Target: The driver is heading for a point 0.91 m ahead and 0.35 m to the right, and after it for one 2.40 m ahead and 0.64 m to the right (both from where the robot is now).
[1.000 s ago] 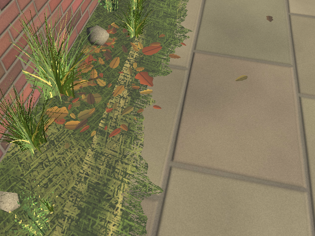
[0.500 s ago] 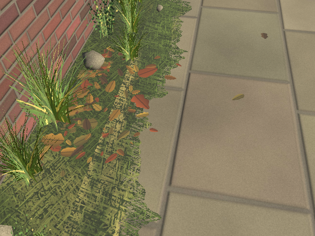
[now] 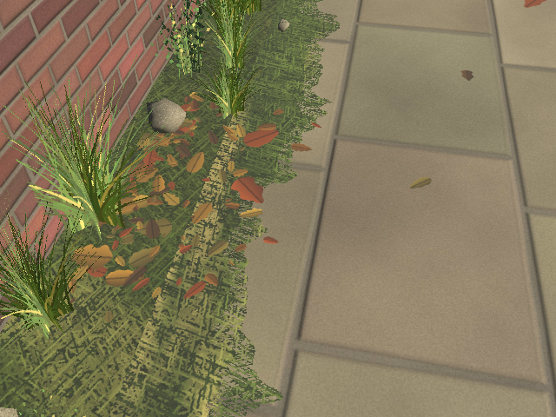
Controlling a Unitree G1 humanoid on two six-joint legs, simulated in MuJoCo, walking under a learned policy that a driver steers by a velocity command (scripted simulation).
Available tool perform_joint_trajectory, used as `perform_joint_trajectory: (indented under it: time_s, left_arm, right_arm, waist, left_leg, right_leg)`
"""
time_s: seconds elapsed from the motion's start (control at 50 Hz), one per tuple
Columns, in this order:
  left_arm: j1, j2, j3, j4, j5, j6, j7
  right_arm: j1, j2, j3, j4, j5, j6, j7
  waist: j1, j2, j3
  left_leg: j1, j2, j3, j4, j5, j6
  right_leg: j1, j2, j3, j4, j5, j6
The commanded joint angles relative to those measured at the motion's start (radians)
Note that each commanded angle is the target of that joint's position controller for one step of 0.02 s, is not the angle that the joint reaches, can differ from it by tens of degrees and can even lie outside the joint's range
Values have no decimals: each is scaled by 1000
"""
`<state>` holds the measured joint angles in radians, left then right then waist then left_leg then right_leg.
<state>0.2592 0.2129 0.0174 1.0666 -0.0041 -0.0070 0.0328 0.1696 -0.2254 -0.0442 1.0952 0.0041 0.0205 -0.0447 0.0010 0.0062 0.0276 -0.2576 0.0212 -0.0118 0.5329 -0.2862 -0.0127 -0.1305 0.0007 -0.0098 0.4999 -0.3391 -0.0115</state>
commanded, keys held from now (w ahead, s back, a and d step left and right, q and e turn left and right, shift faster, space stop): w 0.14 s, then w+e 0.86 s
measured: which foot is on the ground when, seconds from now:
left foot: down 0.00-0.70, up 0.72-1.00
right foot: down 0.00-0.18, up 0.20-0.66, down 0.68-1.00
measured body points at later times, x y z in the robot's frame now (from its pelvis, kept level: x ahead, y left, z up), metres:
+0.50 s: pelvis +0.16 +0.04 +0.00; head +0.17 +0.04 +0.45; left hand +0.33 +0.27 -0.12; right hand +0.06 -0.18 -0.15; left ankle +0.05 +0.14 -0.74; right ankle +0.29 -0.14 -0.67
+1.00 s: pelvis +0.43 -0.06 +0.01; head +0.45 -0.09 +0.46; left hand +0.59 +0.17 -0.11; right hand +0.50 -0.38 -0.08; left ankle +0.67 +0.06 -0.67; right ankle +0.38 -0.10 -0.74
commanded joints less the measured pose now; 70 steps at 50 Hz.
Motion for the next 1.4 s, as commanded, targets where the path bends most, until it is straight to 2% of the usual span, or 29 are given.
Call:
perform_joint_trajectory:
  time_s: [0.02,0.08,0.18,0.2,0.22,0.24,0.26,0.34,0.44,0.56,0.62,0.66,0.68,0.7,0.72,0.74,0.76,0.8,0.9,1.0,1.08,1.16,1.18,1.2,1.22,1.26,1.3,1.34,1.4]
  left_arm:
    - [77,210,51,-25,-16,-12,9]
    - [65,195,59,-37,-17,-46,5]
    - [-24,157,49,-76,-29,-50,-15]
    - [-44,77,27,-104,-19,-58,-19]
    - [-44,66,31,-132,-39,-72,-12]
    - [-45,111,43,-131,-63,-82,-14]
    - [-41,122,46,-127,-68,-88,-21]
    - [-25,93,64,-99,-40,-70,-37]
    - [-180,46,51,-185,-32,-52,-53]
    - [-362,28,30,-293,-25,-53,-93]
    - [-327,71,50,-318,-27,-53,-111]
    - [-120,156,93,-283,-30,-45,-112]
    - [42,217,128,-245,-30,-37,-96]
    - [118,283,141,-220,-31,-24,-69]
    - [100,316,135,-257,-9,-41,-73]
    - [101,232,116,-242,-5,-54,-73]
    - [36,191,104,-249,-10,-70,-72]
    - [-108,145,86,-290,-11,-86,-77]
    - [-51,185,89,-290,-12,-88,-43]
    - [52,200,92,-280,-20,-71,-23]
    - [103,193,90,-264,-26,-56,-16]
    - [52,185,89,-305,-16,-29,2]
    - [23,140,71,-343,-3,-32,-1]
    - [221,64,52,-343,-7,-38,-3]
    - [295,180,63,-334,-22,-38,-9]
    - [99,254,90,-361,-28,-7,-1]
    - [66,217,96,-381,-23,23,5]
    - [85,144,80,-398,-26,40,5]
    - [42,135,76,-438,-14,44,2]
  right_arm:
    - [-63,-82,-14,-56,6,-30,6]
    - [-81,-74,-14,-81,25,-74,33]
    - [239,-101,-48,36,19,-101,43]
    - [375,-195,-70,50,15,-105,34]
    - [441,-229,-67,62,-2,-121,47]
    - [334,-159,-41,36,-5,-138,46]
    - [241,-109,-25,2,2,-145,47]
    - [203,-58,-2,-16,-15,-142,46]
    - [222,-109,-4,-30,-30,-133,18]
    - [298,-135,-14,-33,-7,-115,5]
    - [267,-178,-27,-59,-2,-99,-2]
    - [222,-214,-39,-90,-4,-83,-6]
    - [192,-219,-39,-110,0,-85,-3]
    - [217,-121,-14,-141,-32,-103,11]
    - [281,-37,13,-200,3,-148,32]
    - [116,-142,-15,-235,41,-186,42]
    - [67,-157,-20,-263,55,-199,42]
    - [100,-162,-36,-240,19,-183,23]
    - [7,-133,-40,-312,-25,-132,15]
    - [-199,-97,-23,-385,-12,-140,25]
    - [-269,-133,-26,-428,-3,-157,48]
    - [-106,-190,-49,-405,-21,-180,53]
    - [37,-247,-61,-393,-45,-182,47]
    - [113,-296,-66,-386,-62,-163,42]
    - [128,-250,-64,-385,-19,-142,48]
    - [4,-136,-29,-428,-17,-107,34]
    - [-57,-130,-22,-419,-27,-89,32]
    - [-74,-152,-32,-406,-33,-89,34]
    - [-80,-193,-50,-398,-24,-83,27]
  waist:
    - [39,-174,119]
    - [30,-172,183]
    - [-123,-35,43]
    - [-161,224,-21]
    - [-158,322,-71]
    - [-100,167,15]
    - [-65,123,70]
    - [-31,98,68]
    - [-40,43,109]
    - [-69,34,142]
    - [1,94,63]
    - [118,136,-69]
    - [207,106,-143]
    - [161,-131,-220]
    - [75,-239,-387]
    - [131,-103,-293]
    - [93,-63,-159]
    - [-7,61,-68]
    - [-23,-18,-21]
    - [62,-75,-7]
    - [81,-94,-12]
    - [-22,-136,-114]
    - [-83,-72,-262]
    - [-17,220,-438]
    - [-14,266,-520]
    - [-41,78,-253]
    - [7,79,-124]
    - [27,129,-89]
    - [22,116,-142]
  left_leg:
    - [-134,-61,98,170,-175,29]
    - [-300,43,13,311,-204,73]
    - [310,-17,52,-69,36,72]
    - [450,217,-297,-233,-95,151]
    - [457,390,-668,-373,-224,275]
    - [389,403,-624,-375,-314,268]
    - [334,360,-486,-382,-301,218]
    - [268,220,-86,-383,172,108]
    - [231,216,67,-427,349,133]
    - [310,243,205,-397,509,124]
    - [383,264,253,-223,1006,110]
    - [351,265,252,74,1194,97]
    - [200,224,254,318,1040,64]
    - [-107,109,233,677,166,31]
    - [-419,-81,7,958,-320,9]
    - [-531,-24,-110,982,-245,41]
    - [-558,23,-95,904,-133,64]
    - [-411,99,-91,746,-25,46]
    - [-344,112,-46,478,106,-37]
    - [-303,26,-30,79,382,-42]
    - [-282,-12,-54,-48,369,-22]
    - [-38,-33,-34,-159,370,52]
    - [247,122,-144,-85,613,123]
    - [628,429,-498,-29,929,316]
    - [642,500,-673,-55,710,362]
    - [383,361,-367,-109,589,263]
    - [147,267,-211,-172,572,230]
    - [37,235,-116,-238,578,238]
    - [74,283,-70,-263,619,272]
  right_leg:
    - [-142,-218,309,-317,-513,-158]
    - [-81,-345,434,-359,-389,-223]
    - [-321,-117,128,-30,2,-101]
    - [-479,1,-8,348,-25,-27]
    - [-598,74,86,613,-232,-23]
    - [-673,5,179,743,-183,-54]
    - [-694,-40,186,752,-66,-82]
    - [-593,-94,136,624,172,-83]
    - [-654,-89,86,428,305,-32]
    - [-598,-68,-54,184,348,-67]
    - [-445,9,-130,162,243,-122]
    - [-177,75,-143,150,185,-174]
    - [87,78,-76,67,217,-215]
    - [349,-132,269,69,191,-276]
    - [572,-350,886,-148,-38,-485]
    - [509,-315,818,-248,-44,-407]
    - [361,-281,650,-257,37,-359]
    - [72,-189,437,-276,241,-297]
    - [-147,-111,287,-310,409,-286]
    - [-141,-58,263,-276,300,-212]
    - [-29,-94,351,-173,318,-193]
    - [33,-43,390,104,582,-111]
    - [-94,11,337,348,457,-64]
    - [-412,172,222,683,-300,9]
    - [-509,91,229,861,-369,27]
    - [-585,15,154,889,-220,74]
    - [-516,-36,119,794,-161,84]
    - [-439,-40,67,681,-124,86]
    - [-416,-66,57,544,-29,84]
Velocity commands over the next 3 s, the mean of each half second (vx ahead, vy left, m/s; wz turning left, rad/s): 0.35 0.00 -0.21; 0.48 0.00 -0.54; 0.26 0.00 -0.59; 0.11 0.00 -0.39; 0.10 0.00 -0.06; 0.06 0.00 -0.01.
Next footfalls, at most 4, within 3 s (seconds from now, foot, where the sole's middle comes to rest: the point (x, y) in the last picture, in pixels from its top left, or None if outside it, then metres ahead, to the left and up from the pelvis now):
0.68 right None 0.42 -0.12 -0.77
1.18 left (319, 328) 0.76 -0.07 -0.77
1.64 right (406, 391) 0.59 -0.27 -0.77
2.08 left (351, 321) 0.79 -0.16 -0.77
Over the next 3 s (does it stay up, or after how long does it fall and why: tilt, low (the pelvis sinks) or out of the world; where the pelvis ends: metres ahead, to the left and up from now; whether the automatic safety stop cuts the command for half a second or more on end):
stays up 0.69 -0.19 0.00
